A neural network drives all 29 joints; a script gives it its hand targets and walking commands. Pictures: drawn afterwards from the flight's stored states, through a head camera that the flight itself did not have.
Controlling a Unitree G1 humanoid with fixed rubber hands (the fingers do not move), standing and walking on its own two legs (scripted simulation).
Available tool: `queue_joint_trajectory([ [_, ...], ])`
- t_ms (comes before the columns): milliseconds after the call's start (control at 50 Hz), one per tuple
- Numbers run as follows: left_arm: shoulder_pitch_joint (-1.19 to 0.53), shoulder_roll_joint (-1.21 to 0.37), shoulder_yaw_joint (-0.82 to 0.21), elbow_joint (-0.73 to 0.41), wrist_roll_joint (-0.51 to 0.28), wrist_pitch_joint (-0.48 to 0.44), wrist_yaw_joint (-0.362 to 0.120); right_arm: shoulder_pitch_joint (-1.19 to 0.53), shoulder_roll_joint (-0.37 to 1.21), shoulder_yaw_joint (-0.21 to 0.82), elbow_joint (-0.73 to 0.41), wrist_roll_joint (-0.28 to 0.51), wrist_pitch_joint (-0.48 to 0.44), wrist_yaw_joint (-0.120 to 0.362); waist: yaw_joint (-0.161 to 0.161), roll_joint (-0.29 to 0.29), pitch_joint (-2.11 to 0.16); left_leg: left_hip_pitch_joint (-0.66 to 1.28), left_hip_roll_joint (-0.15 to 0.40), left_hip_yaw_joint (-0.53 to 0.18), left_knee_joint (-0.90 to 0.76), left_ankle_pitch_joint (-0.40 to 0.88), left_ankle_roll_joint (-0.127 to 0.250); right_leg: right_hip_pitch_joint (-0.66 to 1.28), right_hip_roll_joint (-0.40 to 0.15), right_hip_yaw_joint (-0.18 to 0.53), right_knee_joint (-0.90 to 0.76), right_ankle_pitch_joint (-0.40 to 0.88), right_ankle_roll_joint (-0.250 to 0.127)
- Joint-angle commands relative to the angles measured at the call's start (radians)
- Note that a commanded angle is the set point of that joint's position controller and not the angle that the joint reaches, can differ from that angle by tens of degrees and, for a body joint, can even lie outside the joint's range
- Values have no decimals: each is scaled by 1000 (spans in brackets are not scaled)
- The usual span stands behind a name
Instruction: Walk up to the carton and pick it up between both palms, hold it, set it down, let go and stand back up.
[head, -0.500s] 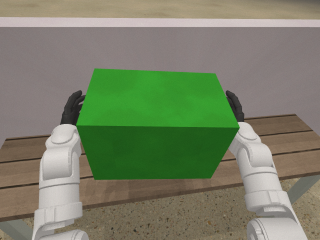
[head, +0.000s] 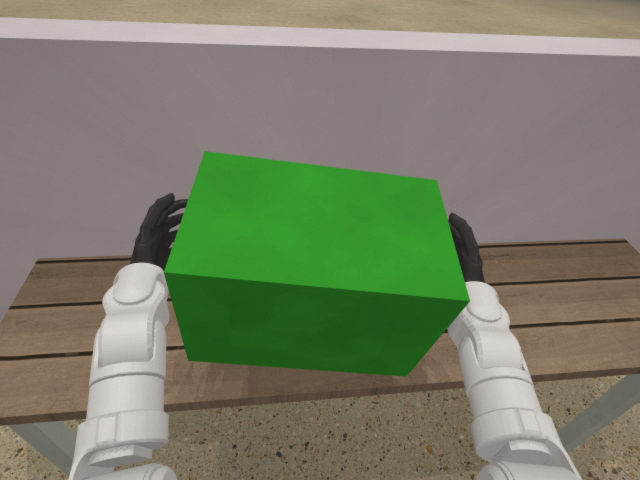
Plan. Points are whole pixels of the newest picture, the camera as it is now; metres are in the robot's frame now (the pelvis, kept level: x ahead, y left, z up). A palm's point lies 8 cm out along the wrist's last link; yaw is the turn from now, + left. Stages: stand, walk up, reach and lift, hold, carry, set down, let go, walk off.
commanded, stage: set down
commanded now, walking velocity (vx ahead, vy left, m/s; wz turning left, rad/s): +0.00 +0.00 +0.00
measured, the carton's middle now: (311, 270) +0.37 +0.01 +0.10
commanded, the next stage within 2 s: none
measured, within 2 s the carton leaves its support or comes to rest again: neither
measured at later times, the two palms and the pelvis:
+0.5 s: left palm (171, 265) +0.37 +0.19 +0.11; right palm (464, 276) +0.36 -0.20 +0.10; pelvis +0.01 +0.00 +0.00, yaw -1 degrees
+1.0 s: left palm (190, 265) +0.40 +0.17 +0.08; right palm (465, 286) +0.37 -0.21 +0.07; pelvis +0.01 +0.00 +0.00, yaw -2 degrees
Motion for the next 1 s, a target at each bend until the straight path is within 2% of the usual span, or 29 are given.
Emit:
queue_joint_trajectory([
  [0,-689,-525,-538,-210,-131,-113,-73,-838,390,459,-356,46,-169,111,-34,80,-517,162,-61,96,42,457,-70,128,100,-73,18,306,-5],
  [160,-655,-506,-539,-202,-124,-143,-43,-813,415,549,-378,98,-160,113,15,40,-552,94,-75,86,42,470,-46,175,89,-40,45,433,15],
  [280,-614,-495,-468,-122,-94,-137,-63,-770,419,528,-299,87,-139,112,30,19,-473,24,-79,96,-1,385,-27,202,77,-30,44,441,25],
  [340,-641,-500,-467,-114,-97,-153,-67,-780,436,517,-293,79,-149,114,22,28,-503,27,-79,97,2,385,-30,201,73,-28,49,458,26],
  [440,-697,-509,-462,-57,-89,-198,-64,-758,440,459,-209,35,-167,121,5,55,-498,32,-73,107,-8,341,-42,153,72,-36,35,394,18],
  [620,-798,-560,-469,64,-106,-303,-49,-811,459,379,-124,-40,-236,140,-13,59,-569,61,-58,107,10,363,-62,101,76,-51,23,343,5],
  [740,-816,-562,-435,162,-95,-352,-40,-828,458,351,-66,-70,-267,156,5,40,-566,48,-52,109,5,376,-63,100,75,-53,19,334,6],
  [820,-800,-549,-385,243,-70,-367,-44,-834,444,321,-21,-88,-276,162,21,37,-525,10,-47,118,-9,336,-55,110,69,-50,14,308,5],
  [940,-808,-519,-322,307,-42,-409,-48,-813,457,297,38,-109,-304,171,39,27,-537,-26,-49,132,-15,342,-42,144,62,-44,26,361,15],
  [960,-811,-490,-280,378,-23,-411,-50,-865,466,287,20,-132,-311,173,100,29,-548,-46,-37,146,-9,330,-30,149,56,-40,26,336,14],
  [980,-807,-484,-285,373,-23,-420,-46,-850,458,270,32,-144,-315,173,78,16,-556,-45,-36,145,-8,326,-28,165,56,-40,28,339,19],
])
